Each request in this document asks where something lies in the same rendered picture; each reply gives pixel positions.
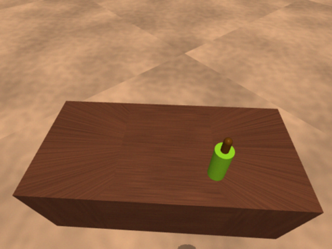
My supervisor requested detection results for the bottle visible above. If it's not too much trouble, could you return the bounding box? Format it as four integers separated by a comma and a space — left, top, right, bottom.
207, 137, 235, 181

